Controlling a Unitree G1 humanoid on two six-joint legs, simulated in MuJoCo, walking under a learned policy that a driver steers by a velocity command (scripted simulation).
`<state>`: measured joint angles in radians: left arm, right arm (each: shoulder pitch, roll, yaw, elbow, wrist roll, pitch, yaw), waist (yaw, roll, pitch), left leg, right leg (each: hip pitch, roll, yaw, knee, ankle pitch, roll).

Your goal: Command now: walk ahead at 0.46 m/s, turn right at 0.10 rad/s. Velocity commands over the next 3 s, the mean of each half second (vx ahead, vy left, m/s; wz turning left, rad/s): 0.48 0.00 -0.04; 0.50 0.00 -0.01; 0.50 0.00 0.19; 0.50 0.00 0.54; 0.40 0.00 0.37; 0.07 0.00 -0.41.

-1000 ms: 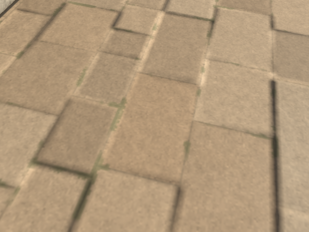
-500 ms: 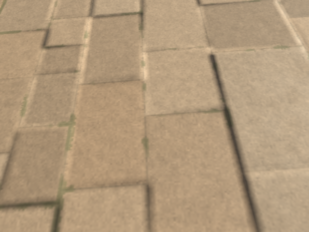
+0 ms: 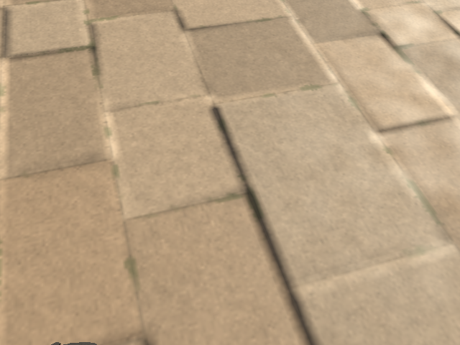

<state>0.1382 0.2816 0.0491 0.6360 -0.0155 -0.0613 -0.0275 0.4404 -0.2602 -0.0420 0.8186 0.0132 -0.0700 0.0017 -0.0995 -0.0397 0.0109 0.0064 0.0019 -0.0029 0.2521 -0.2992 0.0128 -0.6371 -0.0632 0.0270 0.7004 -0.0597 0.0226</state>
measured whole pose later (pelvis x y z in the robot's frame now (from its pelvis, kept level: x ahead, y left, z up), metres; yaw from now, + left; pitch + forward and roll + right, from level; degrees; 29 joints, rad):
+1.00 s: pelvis +0.56 +0.00 +0.00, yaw +0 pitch +1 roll +1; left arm 0.12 0.29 0.04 0.75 0.00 -0.06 -0.01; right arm 0.36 -0.28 -0.04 0.81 0.00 -0.08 0.02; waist -0.07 -0.05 0.03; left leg -0.06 -0.07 0.04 0.22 -0.18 0.07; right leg -0.67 -0.12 0.05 0.75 0.00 0.02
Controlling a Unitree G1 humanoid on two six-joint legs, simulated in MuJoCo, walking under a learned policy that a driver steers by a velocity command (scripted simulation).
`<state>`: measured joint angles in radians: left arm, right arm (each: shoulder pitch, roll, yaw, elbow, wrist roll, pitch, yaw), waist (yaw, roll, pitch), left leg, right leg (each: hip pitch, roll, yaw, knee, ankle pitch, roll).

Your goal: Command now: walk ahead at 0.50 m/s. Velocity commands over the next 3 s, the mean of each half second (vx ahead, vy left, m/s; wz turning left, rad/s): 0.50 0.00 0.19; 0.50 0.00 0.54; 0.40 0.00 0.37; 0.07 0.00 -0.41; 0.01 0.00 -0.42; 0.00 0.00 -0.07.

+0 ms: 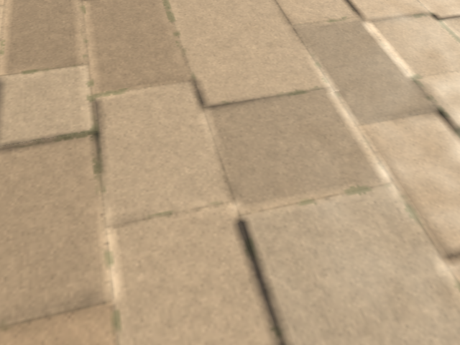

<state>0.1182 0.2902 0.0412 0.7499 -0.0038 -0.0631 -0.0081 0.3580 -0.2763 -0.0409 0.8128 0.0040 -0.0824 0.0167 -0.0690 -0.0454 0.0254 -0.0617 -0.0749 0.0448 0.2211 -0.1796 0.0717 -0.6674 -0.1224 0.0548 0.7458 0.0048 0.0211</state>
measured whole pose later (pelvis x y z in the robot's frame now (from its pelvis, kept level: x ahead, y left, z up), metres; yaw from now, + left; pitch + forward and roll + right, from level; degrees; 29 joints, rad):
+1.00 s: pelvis +0.55 +0.05 +0.00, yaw +25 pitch +1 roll -1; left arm 0.07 0.31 0.05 0.74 0.01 -0.10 0.00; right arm 0.33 -0.28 -0.07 0.71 0.01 -0.05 0.00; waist -0.05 -0.03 0.05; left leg -0.18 -0.11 -0.08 0.34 -0.18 0.10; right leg -0.64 -0.10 0.09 0.88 -0.17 0.05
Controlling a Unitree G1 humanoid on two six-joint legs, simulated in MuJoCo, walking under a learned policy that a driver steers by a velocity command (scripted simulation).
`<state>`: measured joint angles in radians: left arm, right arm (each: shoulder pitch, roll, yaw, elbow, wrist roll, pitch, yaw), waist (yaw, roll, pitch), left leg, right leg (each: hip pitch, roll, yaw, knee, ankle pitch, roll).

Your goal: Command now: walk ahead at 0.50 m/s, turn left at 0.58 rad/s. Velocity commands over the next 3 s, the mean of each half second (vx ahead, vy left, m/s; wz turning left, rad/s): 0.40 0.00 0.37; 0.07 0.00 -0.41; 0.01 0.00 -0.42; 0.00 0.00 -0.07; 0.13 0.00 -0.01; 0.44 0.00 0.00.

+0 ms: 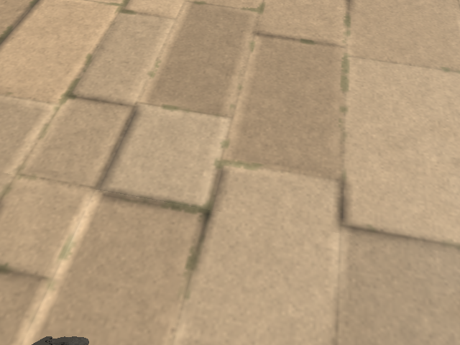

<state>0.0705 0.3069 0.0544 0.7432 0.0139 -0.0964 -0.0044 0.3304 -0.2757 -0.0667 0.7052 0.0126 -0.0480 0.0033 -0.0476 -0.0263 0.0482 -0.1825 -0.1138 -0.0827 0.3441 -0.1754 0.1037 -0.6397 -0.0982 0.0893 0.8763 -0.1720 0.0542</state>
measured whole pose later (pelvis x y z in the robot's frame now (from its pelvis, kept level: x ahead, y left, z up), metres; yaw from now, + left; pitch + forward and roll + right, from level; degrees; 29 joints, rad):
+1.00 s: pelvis +0.31 -0.05 -0.02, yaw -7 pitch +1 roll +1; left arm 0.17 0.32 0.08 0.70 -0.01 0.06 -0.01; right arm 0.13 -0.30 -0.08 0.73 0.00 0.01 -0.03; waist 0.00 0.02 0.05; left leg -0.32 0.11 0.13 0.61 -0.32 -0.05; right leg -0.32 -0.01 -0.03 0.59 -0.29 -0.03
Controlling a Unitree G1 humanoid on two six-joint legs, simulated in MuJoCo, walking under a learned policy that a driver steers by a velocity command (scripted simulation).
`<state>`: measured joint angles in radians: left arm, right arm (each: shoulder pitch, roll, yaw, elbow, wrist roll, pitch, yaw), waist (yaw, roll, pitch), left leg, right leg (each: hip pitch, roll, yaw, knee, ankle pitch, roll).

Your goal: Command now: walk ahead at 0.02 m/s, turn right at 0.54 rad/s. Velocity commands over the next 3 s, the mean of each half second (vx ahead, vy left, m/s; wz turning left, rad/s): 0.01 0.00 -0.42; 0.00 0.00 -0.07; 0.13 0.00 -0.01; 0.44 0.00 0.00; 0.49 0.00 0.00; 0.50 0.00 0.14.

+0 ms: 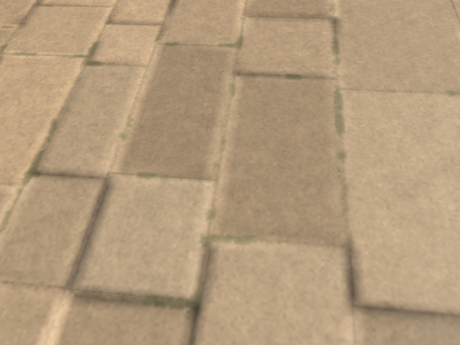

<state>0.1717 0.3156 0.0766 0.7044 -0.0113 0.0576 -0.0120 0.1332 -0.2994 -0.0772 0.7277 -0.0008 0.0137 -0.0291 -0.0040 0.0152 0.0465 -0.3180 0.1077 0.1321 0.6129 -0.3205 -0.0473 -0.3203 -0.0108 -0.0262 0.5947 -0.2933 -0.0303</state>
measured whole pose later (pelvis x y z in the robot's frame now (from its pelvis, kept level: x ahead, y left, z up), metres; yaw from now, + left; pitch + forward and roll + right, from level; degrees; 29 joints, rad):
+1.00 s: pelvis +0.03 +0.02 +0.01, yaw -13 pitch -2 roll +0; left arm 0.21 0.25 0.04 0.83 0.01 0.02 0.03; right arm 0.16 -0.25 -0.01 0.85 -0.01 -0.02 -0.01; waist 0.00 0.00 0.04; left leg -0.18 -0.02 -0.02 0.50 -0.29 0.01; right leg -0.21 0.05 0.13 0.51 -0.26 0.01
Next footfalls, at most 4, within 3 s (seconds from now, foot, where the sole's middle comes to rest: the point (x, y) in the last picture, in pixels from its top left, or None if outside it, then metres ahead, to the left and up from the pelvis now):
0.46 left None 0.08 0.13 -0.76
1.96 left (245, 331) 0.50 0.02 -0.76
2.50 right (336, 250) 0.75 -0.27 -0.76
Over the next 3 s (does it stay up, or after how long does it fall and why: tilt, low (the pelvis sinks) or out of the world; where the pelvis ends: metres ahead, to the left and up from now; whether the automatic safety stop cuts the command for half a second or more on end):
stays up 0.88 -0.18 0.00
